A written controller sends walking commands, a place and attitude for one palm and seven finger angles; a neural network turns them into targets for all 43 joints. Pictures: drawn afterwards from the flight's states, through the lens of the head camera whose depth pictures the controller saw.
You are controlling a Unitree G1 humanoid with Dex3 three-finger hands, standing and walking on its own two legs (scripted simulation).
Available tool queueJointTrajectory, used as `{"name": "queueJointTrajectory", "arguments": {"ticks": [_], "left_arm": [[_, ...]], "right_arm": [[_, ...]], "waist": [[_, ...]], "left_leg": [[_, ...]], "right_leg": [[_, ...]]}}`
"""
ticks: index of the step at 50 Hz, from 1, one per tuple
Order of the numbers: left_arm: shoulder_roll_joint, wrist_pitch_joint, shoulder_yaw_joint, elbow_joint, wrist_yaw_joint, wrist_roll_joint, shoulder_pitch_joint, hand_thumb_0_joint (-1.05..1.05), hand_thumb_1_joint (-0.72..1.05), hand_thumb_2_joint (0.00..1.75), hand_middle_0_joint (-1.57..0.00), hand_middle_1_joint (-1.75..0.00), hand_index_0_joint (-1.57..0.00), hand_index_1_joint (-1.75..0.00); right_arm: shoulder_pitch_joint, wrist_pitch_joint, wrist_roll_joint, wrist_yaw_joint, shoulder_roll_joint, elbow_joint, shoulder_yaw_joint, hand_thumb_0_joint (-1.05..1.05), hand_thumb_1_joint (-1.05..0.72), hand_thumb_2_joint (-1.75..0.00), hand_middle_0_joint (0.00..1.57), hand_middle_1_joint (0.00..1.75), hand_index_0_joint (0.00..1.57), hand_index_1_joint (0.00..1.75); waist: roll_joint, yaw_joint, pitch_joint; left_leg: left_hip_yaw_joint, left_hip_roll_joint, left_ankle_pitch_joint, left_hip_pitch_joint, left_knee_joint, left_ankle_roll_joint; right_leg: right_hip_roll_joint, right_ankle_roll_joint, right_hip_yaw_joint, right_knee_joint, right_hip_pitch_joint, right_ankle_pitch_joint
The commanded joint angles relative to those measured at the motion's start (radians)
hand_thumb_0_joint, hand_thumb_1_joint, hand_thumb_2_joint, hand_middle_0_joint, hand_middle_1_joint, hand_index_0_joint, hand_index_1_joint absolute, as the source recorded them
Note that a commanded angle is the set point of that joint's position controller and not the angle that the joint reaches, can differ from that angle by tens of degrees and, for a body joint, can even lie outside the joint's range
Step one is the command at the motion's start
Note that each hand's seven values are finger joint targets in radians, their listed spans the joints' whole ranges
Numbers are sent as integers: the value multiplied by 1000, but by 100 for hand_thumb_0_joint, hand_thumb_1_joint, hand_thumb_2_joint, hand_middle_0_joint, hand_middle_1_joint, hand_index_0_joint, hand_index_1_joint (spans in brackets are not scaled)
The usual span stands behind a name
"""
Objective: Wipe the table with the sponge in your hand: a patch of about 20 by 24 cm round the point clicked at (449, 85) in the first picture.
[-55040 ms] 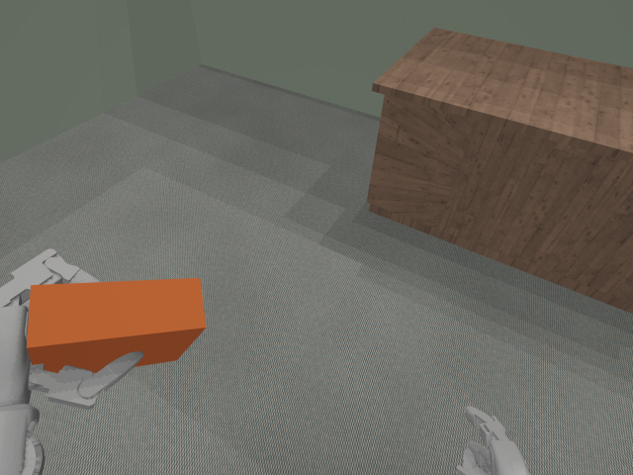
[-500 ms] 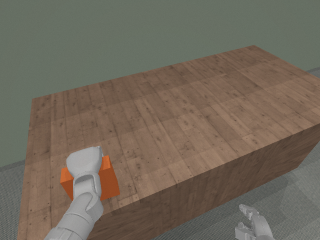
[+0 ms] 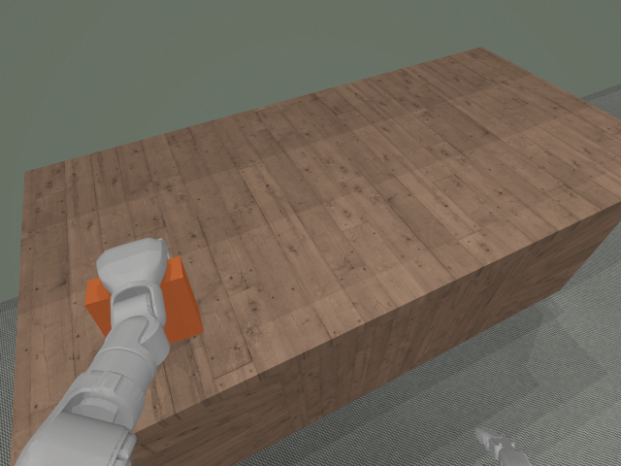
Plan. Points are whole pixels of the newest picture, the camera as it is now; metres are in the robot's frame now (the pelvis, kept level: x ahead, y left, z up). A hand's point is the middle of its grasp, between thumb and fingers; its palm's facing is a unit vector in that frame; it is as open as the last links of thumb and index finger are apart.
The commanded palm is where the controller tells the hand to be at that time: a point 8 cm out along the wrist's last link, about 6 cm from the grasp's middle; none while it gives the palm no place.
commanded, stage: wipe forward along the middle lane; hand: left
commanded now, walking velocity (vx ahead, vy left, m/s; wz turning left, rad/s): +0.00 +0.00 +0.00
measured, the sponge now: (154, 317) +0.34 +0.27 -0.05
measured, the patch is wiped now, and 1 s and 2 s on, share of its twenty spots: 1.00 1.00 1.00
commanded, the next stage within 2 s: slide back across to the first lane in 0.64 s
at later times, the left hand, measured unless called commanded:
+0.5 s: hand (139, 270) +0.39 +0.29 +0.01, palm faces -0.10 -0.02 -1.00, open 9.3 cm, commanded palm +0.37 +0.29 +0.04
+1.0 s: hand (124, 255) +0.42 +0.33 +0.01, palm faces -0.09 -0.03 -1.00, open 9.3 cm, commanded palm +0.38 +0.33 +0.05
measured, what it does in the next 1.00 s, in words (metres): stands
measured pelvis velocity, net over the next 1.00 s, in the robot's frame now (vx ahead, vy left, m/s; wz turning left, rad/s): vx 0.01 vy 0.03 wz -0.02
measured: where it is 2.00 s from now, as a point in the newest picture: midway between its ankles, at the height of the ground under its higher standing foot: outside the picture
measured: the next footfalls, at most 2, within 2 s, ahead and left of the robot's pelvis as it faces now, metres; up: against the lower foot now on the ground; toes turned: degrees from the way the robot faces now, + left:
none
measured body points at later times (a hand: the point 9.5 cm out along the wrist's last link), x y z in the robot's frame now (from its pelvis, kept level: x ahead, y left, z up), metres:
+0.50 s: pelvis +0.00 +0.02 +0.00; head +0.04 +0.01 +0.45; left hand +0.39 +0.29 +0.06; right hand +0.14 -0.23 -0.12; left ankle +0.02 +0.12 -0.72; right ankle +0.03 -0.07 -0.72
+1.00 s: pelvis +0.01 +0.03 +0.00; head +0.06 +0.04 +0.45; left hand +0.42 +0.32 +0.06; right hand +0.08 -0.23 -0.13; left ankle +0.02 +0.12 -0.72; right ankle +0.03 -0.07 -0.72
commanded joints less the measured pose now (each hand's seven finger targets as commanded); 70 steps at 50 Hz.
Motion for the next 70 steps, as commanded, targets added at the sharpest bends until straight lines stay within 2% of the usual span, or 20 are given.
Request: {"name": "queueJointTrajectory", "arguments": {"ticks": [1,3,5,8,9,14,18,22,23,25,28,33,35,39,43,48,54,57,59,70], "left_arm": [[179,-6,49,-9,31,23,-194,0,10,130,-120,-160,-120,-160],[219,-9,88,-4,35,26,-192,0,10,130,-120,-160,-120,-160],[167,-13,40,-1,37,29,-197,0,10,130,-120,-160,-120,-160],[218,-14,79,31,41,37,-229,0,10,130,-120,-160,-120,-160],[193,-21,46,22,43,42,-272,0,10,130,-120,-160,-120,-160],[172,-29,37,54,51,40,-282,0,10,130,-120,-160,-120,-160],[242,-30,94,91,61,48,-310,0,10,130,-120,-160,-120,-160],[236,-30,73,121,62,56,-326,0,10,130,-120,-160,-120,-160],[277,-32,107,130,64,56,-348,0,10,130,-120,-160,-120,-160],[224,-34,51,142,64,67,-383,0,10,130,-120,-160,-120,-160],[298,-42,106,163,66,64,-429,0,10,130,-120,-160,-120,-160],[278,-51,91,203,70,67,-452,0,10,130,-120,-160,-120,-160],[253,-54,58,211,70,66,-491,0,10,130,-120,-160,-120,-160],[342,-64,134,220,75,59,-460,0,10,130,-120,-160,-120,-160],[342,-70,137,180,62,56,-436,0,10,130,-120,-160,-120,-160],[429,-78,198,123,55,57,-397,0,10,130,-120,-160,-120,-160],[389,-83,180,91,41,51,-297,0,10,130,-120,-160,-120,-160],[363,-88,145,67,23,58,-312,0,10,130,-120,-160,-120,-160],[396,-100,182,61,17,59,-277,0,10,130,-120,-160,-120,-160],[385,-138,198,-43,-4,67,-161,0,10,130,-120,-160,-120,-160]], "right_arm": [[-78,-39,2,-4,-126,-137,-40,0,-90,-90,20,30,20,30],[-78,-36,1,-3,-131,-135,-41,0,-90,-90,20,30,20,30],[-67,-36,2,0,-125,-137,-41,0,-90,-90,20,30,20,30],[-68,-32,2,-1,-131,-128,-42,0,-90,-90,20,30,20,30],[-57,-31,1,0,-129,-124,-41,0,-90,-90,20,30,20,30],[-39,-29,0,4,-128,-121,-45,0,-90,-90,20,30,20,30],[-36,-24,-3,4,-135,-113,-44,0,-90,-90,20,30,20,30],[-19,-21,-3,6,-134,-115,-43,0,-90,-90,20,30,20,30],[-23,-20,-3,4,-139,-111,-41,0,-90,-90,20,30,20,30],[-7,-22,-3,6,-134,-106,-42,0,-90,-90,20,30,20,30],[3,-25,-6,3,-142,-100,-40,0,-90,-90,20,30,20,30],[28,-31,-6,11,-141,-92,-43,0,-90,-90,20,30,20,30],[44,-34,-6,12,-143,-86,-45,0,-90,-90,20,30,20,30],[62,-38,-8,13,-148,-81,-49,0,-90,-90,20,30,20,30],[56,-36,-4,18,-146,-90,-50,0,-90,-90,20,30,20,30],[45,-33,-1,21,-152,-97,-50,0,-90,-90,20,30,20,30],[39,-35,2,30,-152,-102,-57,0,-90,-90,20,30,20,30],[30,-32,5,29,-153,-107,-55,0,-90,-90,20,30,20,30],[30,-30,3,27,-156,-103,-59,0,-90,-90,20,30,20,30],[12,-6,-2,37,-158,-121,-69,0,-90,-90,20,30,20,30]], "waist": [[-155,-17,-168],[-151,-8,-178],[-138,-20,-168],[-136,-16,-158],[-122,-34,-163],[-129,-35,-189],[-124,-29,-183],[-125,-39,-193],[-123,-37,-190],[-99,-54,-175],[-97,-49,-197],[-76,-57,-206],[-85,-77,-203],[-80,-45,-273],[-63,-37,-285],[-39,-11,-284],[-36,-7,-244],[-39,-24,-211],[-34,-13,-217],[-5,2,-232]], "left_leg": [[26,-26,33,-22,-59,41],[23,-28,49,-32,-60,40],[29,-29,41,-32,-60,41],[23,-26,46,-34,-61,42],[24,-24,44,-24,-59,43],[27,-22,62,-17,-53,43],[20,-20,61,-31,-53,42],[23,-21,46,-40,-51,42],[17,-18,45,-46,-52,42],[16,-16,35,-31,-53,43],[9,-11,31,-39,-53,42],[1,-6,43,-35,-45,40],[3,-5,23,-37,-40,43],[4,-6,61,-42,-34,45],[3,-5,103,-13,-50,45],[-1,-7,131,14,-73,47],[-4,-7,180,65,-88,47],[-11,-4,174,85,-100,47],[-14,-5,208,101,-94,47],[-31,2,387,172,-75,32]], "right_leg": [[-61,28,91,-140,206,100],[-60,24,103,-137,221,137],[-62,29,85,-134,206,127],[-59,23,87,-136,188,125],[-59,25,72,-126,172,120],[-57,25,59,-115,167,144],[-54,21,59,-115,155,135],[-55,26,51,-113,150,111],[-53,23,56,-116,144,98],[-50,23,38,-112,100,69],[-46,19,40,-110,102,54],[-39,14,24,-94,64,50],[-39,20,21,-97,42,29],[-39,18,27,-82,102,74],[-36,15,25,-90,133,118],[-36,11,29,-102,187,140],[-32,8,12,-114,199,177],[-31,7,8,-125,178,162],[-32,4,10,-123,194,191],[-31,-8,-3,-104,200,319]]}}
